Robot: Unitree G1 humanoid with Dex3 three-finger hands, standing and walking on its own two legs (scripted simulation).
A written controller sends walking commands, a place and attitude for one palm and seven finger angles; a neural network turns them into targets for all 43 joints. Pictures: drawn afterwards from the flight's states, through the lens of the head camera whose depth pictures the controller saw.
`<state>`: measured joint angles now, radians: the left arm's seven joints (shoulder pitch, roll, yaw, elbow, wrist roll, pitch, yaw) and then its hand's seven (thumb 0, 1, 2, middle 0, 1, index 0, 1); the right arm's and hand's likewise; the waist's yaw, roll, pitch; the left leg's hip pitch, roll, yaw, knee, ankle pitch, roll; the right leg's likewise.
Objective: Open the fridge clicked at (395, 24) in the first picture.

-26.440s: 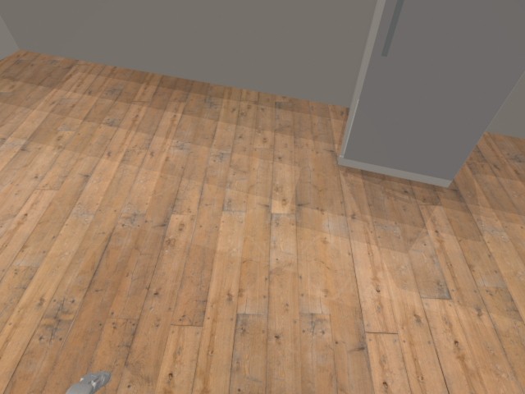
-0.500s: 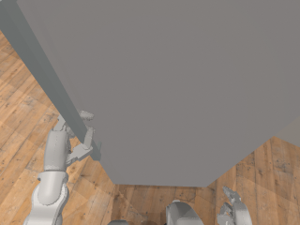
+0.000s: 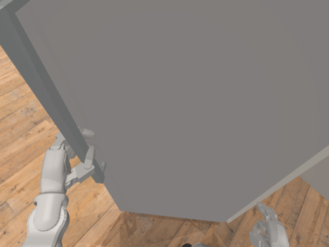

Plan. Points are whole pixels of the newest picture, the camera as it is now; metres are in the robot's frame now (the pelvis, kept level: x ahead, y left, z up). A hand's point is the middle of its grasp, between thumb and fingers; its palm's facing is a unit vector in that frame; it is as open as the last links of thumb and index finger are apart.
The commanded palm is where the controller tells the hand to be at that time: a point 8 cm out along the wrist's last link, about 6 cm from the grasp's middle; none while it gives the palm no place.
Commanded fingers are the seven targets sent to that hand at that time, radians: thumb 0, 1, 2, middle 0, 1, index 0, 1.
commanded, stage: walk backward, drawing the door open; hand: left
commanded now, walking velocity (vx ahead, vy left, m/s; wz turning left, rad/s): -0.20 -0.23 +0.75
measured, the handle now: (76, 126) +0.32 +0.19 +0.15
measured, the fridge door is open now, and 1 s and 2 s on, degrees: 48 74 69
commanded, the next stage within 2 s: stop walking and hold the door back in 0.52 s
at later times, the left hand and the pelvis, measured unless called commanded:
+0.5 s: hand (89, 244) +0.13 +0.13 +0.09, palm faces +0.53 -0.79 -0.32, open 6.0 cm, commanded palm +0.07 +0.16 +0.08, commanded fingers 0.00 0.90 0.90 -0.45 -1.40 -0.45 -1.40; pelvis -0.05 -0.14 +0.00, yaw +17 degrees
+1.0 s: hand out of the picture +0.07 +0.11 +0.08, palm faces +0.65 -0.73 -0.22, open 5.5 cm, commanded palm +0.05 +0.14 +0.08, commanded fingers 0.00 0.90 0.90 -0.45 -1.40 -0.45 -1.40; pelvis -0.11 -0.20 +0.00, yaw +33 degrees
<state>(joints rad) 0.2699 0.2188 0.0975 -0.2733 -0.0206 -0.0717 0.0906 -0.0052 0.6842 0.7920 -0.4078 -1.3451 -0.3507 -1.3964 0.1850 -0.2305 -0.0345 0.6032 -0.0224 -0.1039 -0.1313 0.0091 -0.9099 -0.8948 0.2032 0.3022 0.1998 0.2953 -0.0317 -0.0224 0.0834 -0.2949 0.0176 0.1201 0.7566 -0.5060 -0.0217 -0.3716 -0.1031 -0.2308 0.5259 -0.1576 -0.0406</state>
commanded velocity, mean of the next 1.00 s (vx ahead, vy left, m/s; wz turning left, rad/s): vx -0.08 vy -0.09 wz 0.38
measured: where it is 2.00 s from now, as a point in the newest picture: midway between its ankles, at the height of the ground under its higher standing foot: outside the picture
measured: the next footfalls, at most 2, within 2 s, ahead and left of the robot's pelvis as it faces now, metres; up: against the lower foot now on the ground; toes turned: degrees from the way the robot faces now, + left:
left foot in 0.02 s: -0.01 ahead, +0.10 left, +0.00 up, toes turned +7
right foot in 0.38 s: +0.07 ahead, -0.21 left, +0.00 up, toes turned +11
